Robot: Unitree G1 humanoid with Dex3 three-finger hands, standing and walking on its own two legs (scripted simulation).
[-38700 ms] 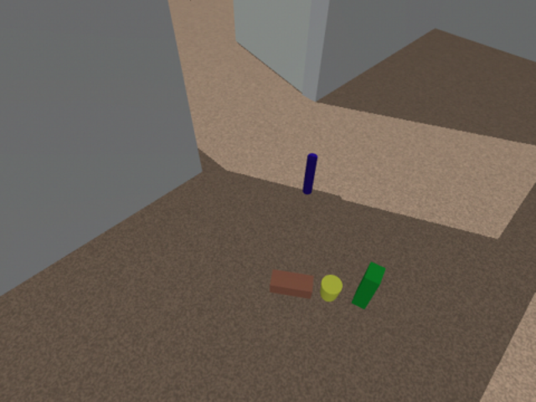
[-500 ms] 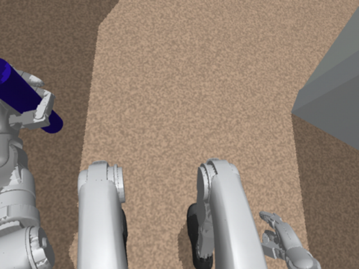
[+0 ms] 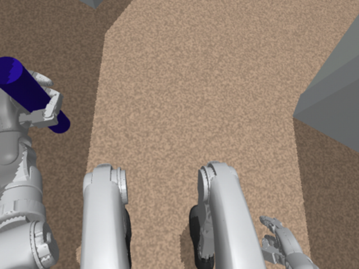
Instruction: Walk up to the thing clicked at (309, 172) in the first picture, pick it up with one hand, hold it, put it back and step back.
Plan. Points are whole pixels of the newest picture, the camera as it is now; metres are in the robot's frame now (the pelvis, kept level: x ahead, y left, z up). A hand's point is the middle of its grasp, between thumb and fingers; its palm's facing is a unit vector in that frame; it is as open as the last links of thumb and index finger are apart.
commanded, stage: lift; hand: left
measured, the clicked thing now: (39, 104) +0.44 +0.28 -0.03
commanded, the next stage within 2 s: none
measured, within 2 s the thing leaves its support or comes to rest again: neither
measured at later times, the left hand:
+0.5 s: hand (26, 90) +0.42 +0.26 +0.05, palm faces +0.18 -0.98 -0.03, open 6.0 cm
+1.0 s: hand out of the picture +0.39 +0.24 +0.23, palm faces +0.23 -0.97 -0.04, open 6.0 cm
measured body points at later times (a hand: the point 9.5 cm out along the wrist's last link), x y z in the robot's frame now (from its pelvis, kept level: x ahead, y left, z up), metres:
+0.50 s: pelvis +0.01 +0.00 +0.05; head +0.19 +0.04 +0.46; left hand +0.41 +0.31 +0.06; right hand +0.16 -0.25 -0.07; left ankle +0.09 +0.14 -0.35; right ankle +0.09 -0.12 -0.35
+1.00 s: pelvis +0.04 +0.01 +0.20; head +0.17 +0.04 +0.63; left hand +0.37 +0.30 +0.23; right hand +0.22 -0.23 +0.09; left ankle +0.09 +0.14 -0.35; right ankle +0.09 -0.12 -0.35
